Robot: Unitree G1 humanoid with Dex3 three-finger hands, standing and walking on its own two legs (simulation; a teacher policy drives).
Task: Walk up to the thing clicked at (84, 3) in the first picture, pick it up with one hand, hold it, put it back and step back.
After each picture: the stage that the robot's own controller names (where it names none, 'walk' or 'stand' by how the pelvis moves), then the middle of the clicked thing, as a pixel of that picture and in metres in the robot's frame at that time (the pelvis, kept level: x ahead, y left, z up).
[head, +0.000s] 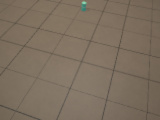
stand; (83, 6) +2.12 -0.02 -0.72
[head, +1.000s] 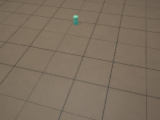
walk; (75, 20) +1.97 +0.22 -0.72
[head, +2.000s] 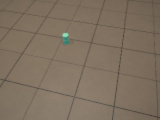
walk; (65, 38) +1.33 +0.27 -0.72
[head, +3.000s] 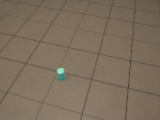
walk; (61, 74) +0.88 +0.23 -0.71
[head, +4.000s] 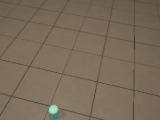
walk; (53, 112) +0.54 +0.20 -0.70
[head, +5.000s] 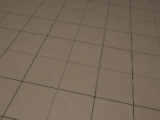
stand; out of the picture +0.39 +0.20 -0.72
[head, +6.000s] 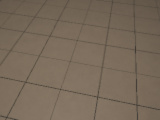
stand; out of the picture +0.38 +0.21 -0.72
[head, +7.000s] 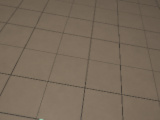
walk; out of the picture +0.42 +0.19 -0.72
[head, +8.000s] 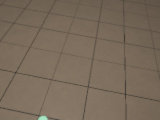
walk; out of the picture +0.44 +0.23 -0.70
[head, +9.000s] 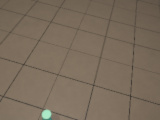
stand; (47, 117) +0.45 +0.20 -0.72
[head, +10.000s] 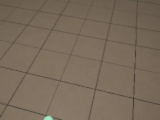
stand; out of the picture +0.45 +0.24 -0.72
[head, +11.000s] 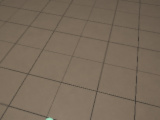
stand; out of the picture +0.45 +0.23 -0.73
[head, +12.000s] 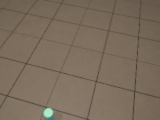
go down; (49, 115) +0.45 +0.22 -0.72
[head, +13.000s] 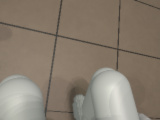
go down; out of the picture +0.52 +0.28 -0.29
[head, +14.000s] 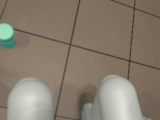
approach; (6, 36) +0.51 +0.26 -0.30
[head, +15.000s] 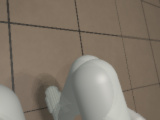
close in; out of the picture +0.50 +0.32 -0.23
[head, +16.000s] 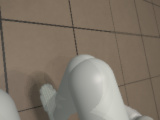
close; out of the picture +0.49 +0.33 -0.23
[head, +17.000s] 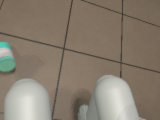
lift; (4, 56) +0.45 +0.26 -0.29
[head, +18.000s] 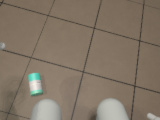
lift; (35, 84) +0.42 +0.22 -0.49
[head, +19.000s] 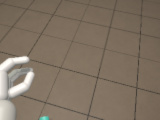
hold; out of the picture +0.37 +0.23 -0.69
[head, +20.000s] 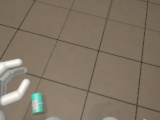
hold; (37, 103) +0.38 +0.26 -0.58
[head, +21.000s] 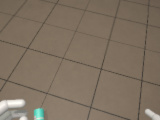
hold; (39, 118) +0.38 +0.27 -0.64
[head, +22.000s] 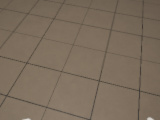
stand; out of the picture +0.34 +0.31 -0.67
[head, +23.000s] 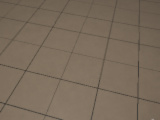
stand; out of the picture +0.33 +0.32 -0.68
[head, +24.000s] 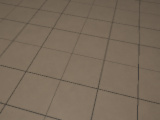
hold; out of the picture +0.33 +0.36 -0.68
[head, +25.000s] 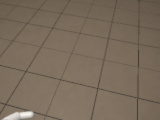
hold; out of the picture +0.33 +0.38 -0.68
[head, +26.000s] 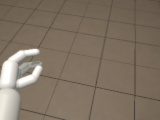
hold; out of the picture +0.32 +0.42 -0.70
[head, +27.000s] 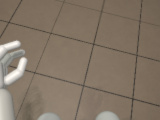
close; out of the picture +0.35 +0.45 -0.55
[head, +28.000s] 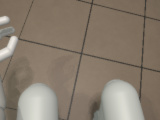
close; out of the picture +0.38 +0.47 -0.33
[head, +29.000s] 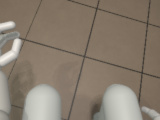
close; out of the picture +0.38 +0.48 -0.37
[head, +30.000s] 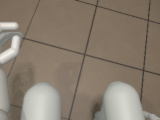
close; out of the picture +0.38 +0.49 -0.35
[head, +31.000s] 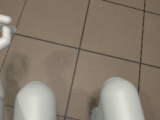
hold; out of the picture +0.38 +0.49 -0.33
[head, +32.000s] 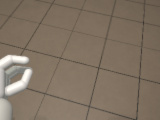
close; out of the picture +0.33 +0.48 -0.63
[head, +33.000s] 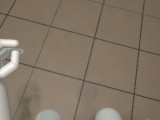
hold; out of the picture +0.34 +0.49 -0.54
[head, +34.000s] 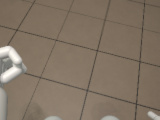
hold; out of the picture +0.35 +0.49 -0.56
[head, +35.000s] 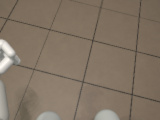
crouch; out of the picture +0.34 +0.51 -0.55
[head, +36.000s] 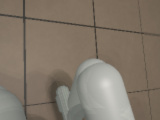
lower; out of the picture +0.31 +0.56 -0.27
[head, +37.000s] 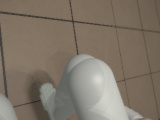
lower; out of the picture +0.26 +0.58 -0.26
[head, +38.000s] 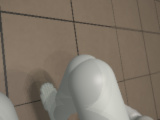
lower; out of the picture +0.25 +0.59 -0.26
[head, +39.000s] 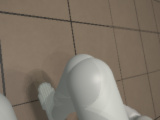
lower; out of the picture +0.25 +0.60 -0.26
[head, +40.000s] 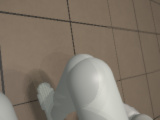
hold; out of the picture +0.25 +0.61 -0.26
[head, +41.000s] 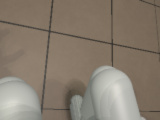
withdraw; out of the picture +0.30 +0.60 -0.28
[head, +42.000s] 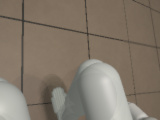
stand; out of the picture +0.27 +0.61 -0.27
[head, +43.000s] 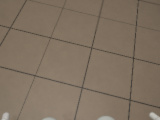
stand; out of the picture +0.33 +0.59 -0.58
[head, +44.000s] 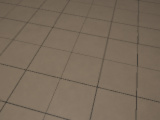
stand; out of the picture +0.30 +0.58 -0.69
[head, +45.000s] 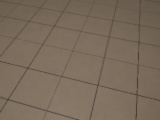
withdraw; out of the picture +0.31 +0.59 -0.69
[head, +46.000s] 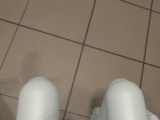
withdraw; out of the picture +0.34 +0.62 -0.33
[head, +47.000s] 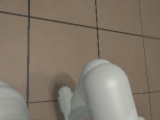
hold; out of the picture +0.27 +0.66 -0.26
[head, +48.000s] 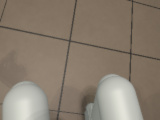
stand; out of the picture +0.31 +0.64 -0.32
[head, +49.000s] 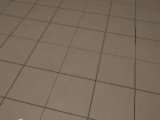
withdraw; out of the picture +0.32 +0.62 -0.67
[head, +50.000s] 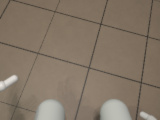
withdraw; out of the picture +0.35 +0.63 -0.50
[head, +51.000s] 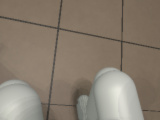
rise; out of the picture +0.31 +0.66 -0.29
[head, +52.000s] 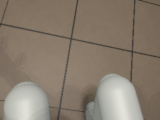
stand; out of the picture +0.33 +0.66 -0.32
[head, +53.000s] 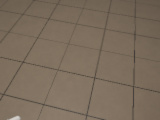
withdraw; out of the picture +0.32 +0.64 -0.67
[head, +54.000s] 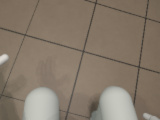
withdraw; out of the picture +0.35 +0.67 -0.42
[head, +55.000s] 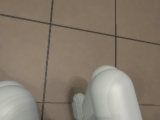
rise; out of the picture +0.29 +0.69 -0.28
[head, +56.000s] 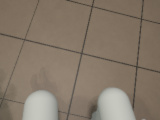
walk; out of the picture +0.34 +0.68 -0.42
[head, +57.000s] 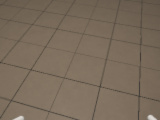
withdraw; out of the picture +0.33 +0.66 -0.69
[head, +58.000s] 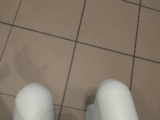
open; out of the picture +0.35 +0.69 -0.38
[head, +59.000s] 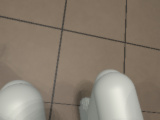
rise; out of the picture +0.31 +0.71 -0.30
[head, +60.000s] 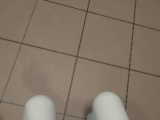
stand; out of the picture +0.33 +0.70 -0.47
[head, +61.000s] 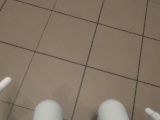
withdraw; out of the picture +0.34 +0.71 -0.50
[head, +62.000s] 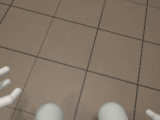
stand; out of the picture +0.35 +0.71 -0.51
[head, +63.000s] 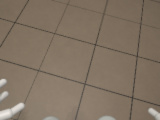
withdraw; out of the picture +0.33 +0.71 -0.57
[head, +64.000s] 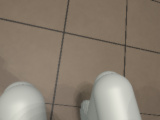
stand; out of the picture +0.31 +0.73 -0.31
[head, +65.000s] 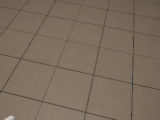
stand; out of the picture +0.31 +0.71 -0.66
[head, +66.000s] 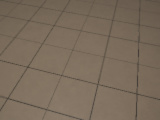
stand; out of the picture +0.31 +0.72 -0.68
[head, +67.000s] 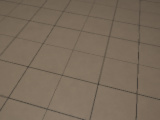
stand; out of the picture +0.31 +0.73 -0.68
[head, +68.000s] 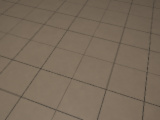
stand; out of the picture +0.34 +0.72 -0.74
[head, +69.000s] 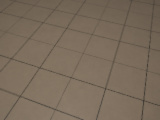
stand; out of the picture +0.33 +0.73 -0.75
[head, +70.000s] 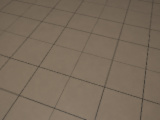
walk; out of the picture +0.33 +0.75 -0.75
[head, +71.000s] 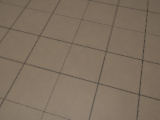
walk; out of the picture +0.44 +0.71 -0.73
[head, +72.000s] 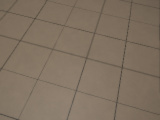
walk; out of the picture +0.75 +0.75 -0.72
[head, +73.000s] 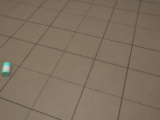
stand; (6, 69) +0.93 +0.76 -0.73
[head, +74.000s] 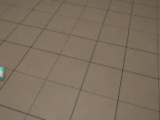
stand; out of the picture +0.90 +0.76 -0.75
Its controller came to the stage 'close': yes
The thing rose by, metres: 0.01
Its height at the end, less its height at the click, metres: -0.02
